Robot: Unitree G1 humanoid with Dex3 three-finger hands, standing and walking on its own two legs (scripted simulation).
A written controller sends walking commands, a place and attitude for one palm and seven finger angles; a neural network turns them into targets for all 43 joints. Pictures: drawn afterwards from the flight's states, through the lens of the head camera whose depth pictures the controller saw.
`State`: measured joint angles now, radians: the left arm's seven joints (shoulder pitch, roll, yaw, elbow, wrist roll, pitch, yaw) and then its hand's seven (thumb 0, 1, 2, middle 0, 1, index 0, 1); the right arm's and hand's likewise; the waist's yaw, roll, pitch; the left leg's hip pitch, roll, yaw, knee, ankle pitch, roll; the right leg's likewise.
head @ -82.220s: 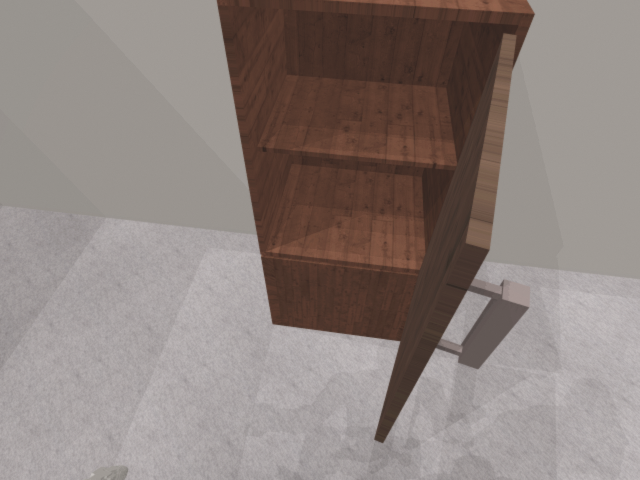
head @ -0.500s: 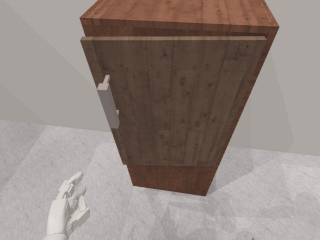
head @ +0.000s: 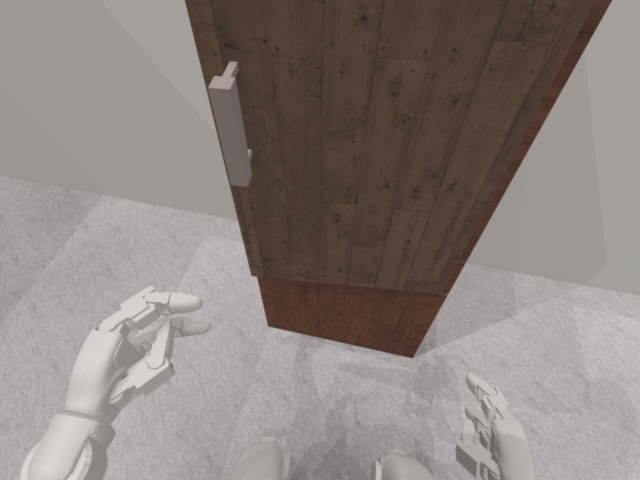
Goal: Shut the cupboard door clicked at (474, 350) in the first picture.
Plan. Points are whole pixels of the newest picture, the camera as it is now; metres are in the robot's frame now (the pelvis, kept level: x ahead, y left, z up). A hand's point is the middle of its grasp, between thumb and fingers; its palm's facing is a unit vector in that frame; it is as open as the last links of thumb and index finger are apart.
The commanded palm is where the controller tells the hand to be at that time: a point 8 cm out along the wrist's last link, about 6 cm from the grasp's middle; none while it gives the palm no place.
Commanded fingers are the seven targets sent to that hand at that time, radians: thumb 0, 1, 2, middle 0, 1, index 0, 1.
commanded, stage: raise the hand and make a fist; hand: left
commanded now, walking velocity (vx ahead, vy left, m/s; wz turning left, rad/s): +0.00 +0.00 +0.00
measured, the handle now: (236, 126) +0.51 +0.16 +0.15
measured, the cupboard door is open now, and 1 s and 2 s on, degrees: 7 7 7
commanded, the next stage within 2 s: bring the fist close to the handle in 1.24 s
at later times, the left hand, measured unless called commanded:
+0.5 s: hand (135, 322) +0.24 +0.21 +0.12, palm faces +0.00 -1.00 -0.06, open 3.1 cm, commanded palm +0.22 +0.26 +0.13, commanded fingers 0.00 0.90 0.90 -1.28 -1.48 -1.28 -1.48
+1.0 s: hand (146, 277) +0.27 +0.19 +0.16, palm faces -0.01 -1.00 -0.05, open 3.1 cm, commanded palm +0.24 +0.24 +0.16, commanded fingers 0.00 0.90 0.90 -1.30 -1.50 -1.30 -1.50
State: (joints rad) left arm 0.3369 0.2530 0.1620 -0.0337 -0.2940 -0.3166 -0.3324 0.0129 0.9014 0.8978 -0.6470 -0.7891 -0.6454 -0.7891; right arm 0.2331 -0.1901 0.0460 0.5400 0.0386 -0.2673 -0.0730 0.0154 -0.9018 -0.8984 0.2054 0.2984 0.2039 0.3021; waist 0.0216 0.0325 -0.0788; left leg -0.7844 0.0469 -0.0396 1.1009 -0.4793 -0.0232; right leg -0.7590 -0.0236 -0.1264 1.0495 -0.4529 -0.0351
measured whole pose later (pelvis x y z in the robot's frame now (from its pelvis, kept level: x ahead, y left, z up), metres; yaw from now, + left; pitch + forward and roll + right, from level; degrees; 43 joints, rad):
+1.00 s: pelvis +0.04 +0.01 +0.05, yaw -1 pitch +3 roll +0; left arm 0.29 0.25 0.21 -0.14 -0.30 -0.11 -0.27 0.01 0.90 0.90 -1.30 -1.50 -1.29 -1.50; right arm 0.28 -0.26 0.05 0.56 0.04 -0.26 -0.07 0.02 -0.90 -0.90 0.20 0.30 0.20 0.30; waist 0.02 0.05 -0.05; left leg -0.40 0.03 0.01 0.74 -0.39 -0.01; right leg -0.40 -0.03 -0.09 0.72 -0.37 -0.01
